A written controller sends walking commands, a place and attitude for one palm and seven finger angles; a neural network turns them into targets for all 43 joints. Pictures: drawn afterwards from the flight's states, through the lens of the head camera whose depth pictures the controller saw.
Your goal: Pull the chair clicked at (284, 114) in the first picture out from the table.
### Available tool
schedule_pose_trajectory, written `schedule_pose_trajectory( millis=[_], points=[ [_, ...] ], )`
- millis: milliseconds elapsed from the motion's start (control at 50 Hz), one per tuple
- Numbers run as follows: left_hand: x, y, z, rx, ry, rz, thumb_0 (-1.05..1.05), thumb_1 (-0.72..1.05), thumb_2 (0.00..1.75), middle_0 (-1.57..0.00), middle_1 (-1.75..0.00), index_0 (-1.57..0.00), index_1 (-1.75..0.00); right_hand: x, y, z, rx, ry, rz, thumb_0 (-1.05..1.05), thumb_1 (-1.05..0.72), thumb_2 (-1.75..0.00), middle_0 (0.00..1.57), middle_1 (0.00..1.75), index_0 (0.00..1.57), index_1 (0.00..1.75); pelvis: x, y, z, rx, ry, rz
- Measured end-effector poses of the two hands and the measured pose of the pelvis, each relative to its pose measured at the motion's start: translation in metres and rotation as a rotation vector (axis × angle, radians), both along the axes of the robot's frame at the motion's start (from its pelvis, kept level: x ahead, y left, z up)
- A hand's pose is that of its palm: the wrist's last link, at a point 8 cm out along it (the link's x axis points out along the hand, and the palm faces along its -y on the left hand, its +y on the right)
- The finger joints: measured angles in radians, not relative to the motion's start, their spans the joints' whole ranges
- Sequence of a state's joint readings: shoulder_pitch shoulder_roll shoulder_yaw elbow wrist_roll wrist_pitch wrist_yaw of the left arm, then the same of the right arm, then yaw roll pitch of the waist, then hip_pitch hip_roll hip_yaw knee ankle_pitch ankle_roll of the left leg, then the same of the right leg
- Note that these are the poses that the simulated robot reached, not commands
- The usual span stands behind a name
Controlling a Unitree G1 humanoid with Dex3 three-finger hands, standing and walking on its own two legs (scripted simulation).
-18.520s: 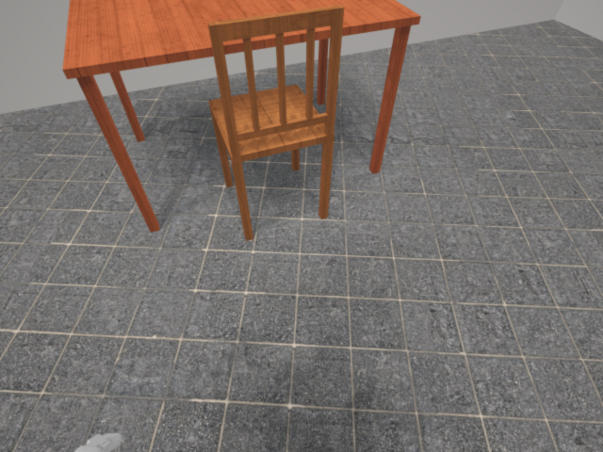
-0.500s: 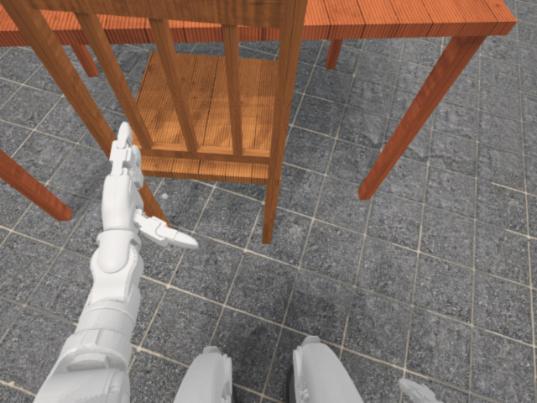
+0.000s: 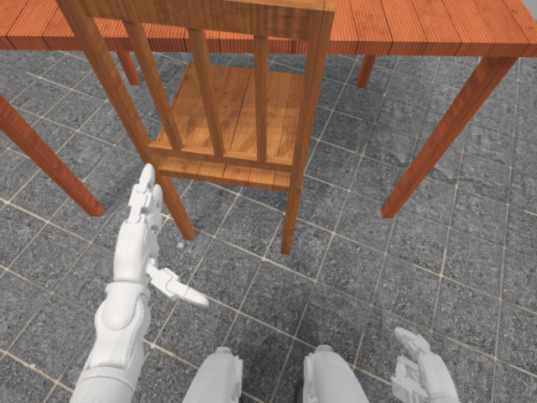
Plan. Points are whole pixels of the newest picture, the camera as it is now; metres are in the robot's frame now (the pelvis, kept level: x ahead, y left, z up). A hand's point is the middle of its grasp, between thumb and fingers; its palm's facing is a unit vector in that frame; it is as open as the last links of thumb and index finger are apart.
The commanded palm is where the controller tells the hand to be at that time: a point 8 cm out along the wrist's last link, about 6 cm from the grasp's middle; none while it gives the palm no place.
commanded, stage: aim the fingers beside a spindle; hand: left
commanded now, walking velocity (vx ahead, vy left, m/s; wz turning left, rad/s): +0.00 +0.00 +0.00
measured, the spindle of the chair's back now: (209, 102) +0.60 +0.13 +0.03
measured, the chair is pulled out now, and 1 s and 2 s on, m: -0.08 -0.08 -0.08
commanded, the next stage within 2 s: none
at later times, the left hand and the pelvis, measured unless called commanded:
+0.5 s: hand (175, 238) +0.34 +0.15 +0.02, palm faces -0.01 -1.00 -0.03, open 17.2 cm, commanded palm +0.32 +0.21 +0.02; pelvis +0.00 +0.00 -0.01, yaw +0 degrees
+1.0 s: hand (174, 229) +0.36 +0.15 +0.01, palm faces +0.00 -1.00 -0.03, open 17.0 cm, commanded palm +0.34 +0.21 +0.02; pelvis +0.00 +0.01 +0.00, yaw +0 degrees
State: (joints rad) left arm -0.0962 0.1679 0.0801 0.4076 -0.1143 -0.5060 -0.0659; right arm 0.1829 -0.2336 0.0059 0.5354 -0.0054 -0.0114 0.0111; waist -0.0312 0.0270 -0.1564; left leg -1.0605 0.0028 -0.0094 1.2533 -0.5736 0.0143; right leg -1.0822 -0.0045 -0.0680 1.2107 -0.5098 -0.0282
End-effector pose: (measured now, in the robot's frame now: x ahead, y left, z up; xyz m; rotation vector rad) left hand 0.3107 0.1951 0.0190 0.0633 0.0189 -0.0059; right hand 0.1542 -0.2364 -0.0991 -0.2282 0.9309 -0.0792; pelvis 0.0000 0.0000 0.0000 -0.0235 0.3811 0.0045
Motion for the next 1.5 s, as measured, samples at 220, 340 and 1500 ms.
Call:
schedule_pose_trajectory(
  millis=[220,340,1500],
  points=[
    [-0.013,0.009,-0.001,-0.02,-0.007,0.017,-0.02,-0.55,0.21,0.0,-0.01,-0.01,-0.01,0.004,-0.006,-0.003,-0.02,-0.046,0.014,0.01,-0.9,-0.9,0.21,0.3,0.21,0.3,-0.004,-0.007,-0.006,-0.002,-0.002,0.012],
    [0.001,0.01,-0.001,-0.023,-0.004,-0.009,-0.02,-0.54,0.23,-0.01,-0.02,-0.01,-0.02,-0.003,-0.011,-0.007,-0.03,-0.042,-0.002,0.01,-0.9,-0.9,0.21,0.3,0.21,0.3,-0.006,-0.007,-0.009,-0.004,0.005,0.01],
    [0.036,0.017,-0.001,-0.027,0.001,0.014,-0.02,-0.5,0.3,-0.06,-0.08,-0.06,-0.08,-0.032,-0.003,-0.006,-0.035,0.067,-0.049,0.01,-0.9,-0.9,0.21,0.3,0.21,0.3,0.0,0.007,-0.001,-0.01,0.022,-0.003]
  ],
)
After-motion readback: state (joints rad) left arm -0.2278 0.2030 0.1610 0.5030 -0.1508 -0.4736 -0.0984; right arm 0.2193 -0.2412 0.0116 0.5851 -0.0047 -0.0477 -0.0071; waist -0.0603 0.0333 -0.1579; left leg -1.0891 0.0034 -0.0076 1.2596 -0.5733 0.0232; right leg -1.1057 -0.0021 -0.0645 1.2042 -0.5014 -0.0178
